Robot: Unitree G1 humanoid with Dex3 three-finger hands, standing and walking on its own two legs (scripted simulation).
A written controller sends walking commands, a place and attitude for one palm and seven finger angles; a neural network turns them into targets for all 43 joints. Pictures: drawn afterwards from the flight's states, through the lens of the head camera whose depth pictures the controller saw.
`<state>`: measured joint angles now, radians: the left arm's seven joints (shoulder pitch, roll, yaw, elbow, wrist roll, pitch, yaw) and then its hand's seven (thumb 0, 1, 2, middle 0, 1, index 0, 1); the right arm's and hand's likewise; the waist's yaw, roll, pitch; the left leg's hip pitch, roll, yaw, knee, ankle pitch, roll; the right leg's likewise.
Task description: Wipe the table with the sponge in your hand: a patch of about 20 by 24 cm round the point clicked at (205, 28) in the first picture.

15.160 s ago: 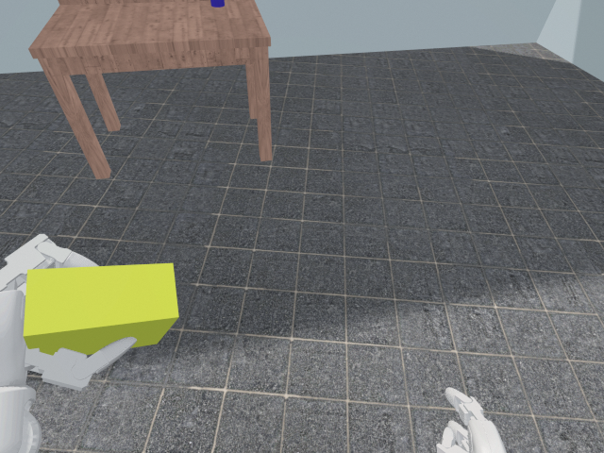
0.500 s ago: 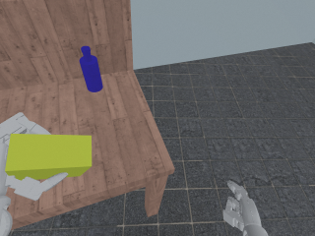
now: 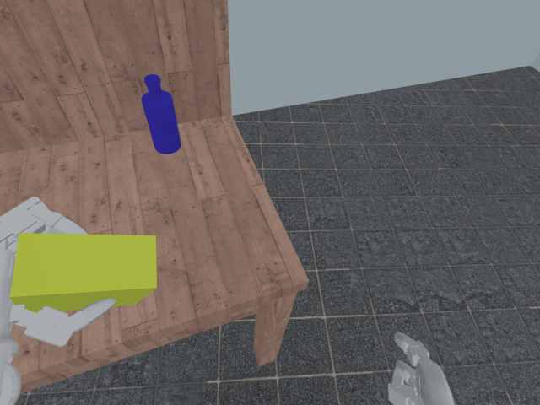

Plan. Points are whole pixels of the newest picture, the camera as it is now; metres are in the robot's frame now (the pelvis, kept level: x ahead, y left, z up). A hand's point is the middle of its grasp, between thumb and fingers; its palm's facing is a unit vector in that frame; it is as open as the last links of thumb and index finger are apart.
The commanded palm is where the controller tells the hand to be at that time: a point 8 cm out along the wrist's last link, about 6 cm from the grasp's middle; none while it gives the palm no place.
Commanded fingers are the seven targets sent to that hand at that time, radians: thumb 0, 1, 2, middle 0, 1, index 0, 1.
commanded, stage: come to a stop and stand still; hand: left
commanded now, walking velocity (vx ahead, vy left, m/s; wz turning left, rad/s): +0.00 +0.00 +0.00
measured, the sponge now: (107, 274) +0.23 +0.21 +0.13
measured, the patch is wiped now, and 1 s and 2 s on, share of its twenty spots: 0.00 0.00 0.00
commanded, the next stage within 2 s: look again from close up in 0.06 s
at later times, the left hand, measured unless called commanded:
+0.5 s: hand (88, 257) +0.24 +0.23 +0.15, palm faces +0.30 -0.86 -0.40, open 9.8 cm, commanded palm +0.18 +0.27 +0.17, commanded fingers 0.00 0.10 1.30 -1.20 -1.60 -1.20 -1.60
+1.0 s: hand (34, 210) +0.27 +0.28 +0.19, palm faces +0.46 -0.75 -0.48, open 9.8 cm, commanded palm +0.17 +0.27 +0.17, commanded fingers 0.00 0.10 1.30 -1.20 -1.60 -1.20 -1.60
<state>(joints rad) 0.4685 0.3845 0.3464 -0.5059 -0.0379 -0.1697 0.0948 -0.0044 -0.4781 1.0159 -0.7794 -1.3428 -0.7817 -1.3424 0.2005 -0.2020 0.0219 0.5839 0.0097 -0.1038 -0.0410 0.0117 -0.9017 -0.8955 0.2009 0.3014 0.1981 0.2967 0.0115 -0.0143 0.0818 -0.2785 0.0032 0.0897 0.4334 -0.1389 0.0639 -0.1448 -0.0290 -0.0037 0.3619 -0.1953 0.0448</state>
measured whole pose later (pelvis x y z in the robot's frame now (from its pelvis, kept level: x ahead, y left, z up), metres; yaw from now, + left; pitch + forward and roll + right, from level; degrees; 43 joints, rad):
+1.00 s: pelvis +0.01 -0.01 -0.01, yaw +0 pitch +1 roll -2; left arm 0.13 0.52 0.45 -0.35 0.03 -0.24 0.05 0.00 -0.48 1.02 -0.78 -1.34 -0.78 -1.34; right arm 0.19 -0.19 0.00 0.57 -0.01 -0.16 -0.03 0.01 -0.90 -0.90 0.20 0.30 0.20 0.30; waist 0.08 -0.05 0.10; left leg -0.35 0.02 0.08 0.54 -0.20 0.05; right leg -0.21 -0.02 -0.01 0.46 -0.26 0.03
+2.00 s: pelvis +0.02 +0.00 -0.01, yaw +2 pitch -1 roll -2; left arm 0.22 0.49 0.36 -0.39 0.03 -0.18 0.04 0.00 -0.48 1.02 -0.77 -1.35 -0.78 -1.35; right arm 0.26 -0.19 0.04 0.56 0.00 -0.14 -0.05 0.01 -0.90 -0.90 0.20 0.30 0.20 0.30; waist 0.04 -0.03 0.07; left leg -0.30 -0.01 0.08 0.51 -0.20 0.06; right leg -0.18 -0.03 0.00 0.50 -0.28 0.01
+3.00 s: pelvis +0.04 -0.05 -0.02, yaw +4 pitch +4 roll -1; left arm 0.43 0.59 0.26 -0.39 0.44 -0.02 0.09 0.00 -0.47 1.02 -0.77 -1.35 -0.78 -1.35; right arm 0.18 -0.26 -0.04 0.57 0.01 0.00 -0.05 0.01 -0.90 -0.90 0.20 0.30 0.20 0.30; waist 0.06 0.06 -0.03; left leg -0.45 0.02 0.00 0.68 -0.30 0.00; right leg -0.30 0.01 -0.06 0.66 -0.42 -0.02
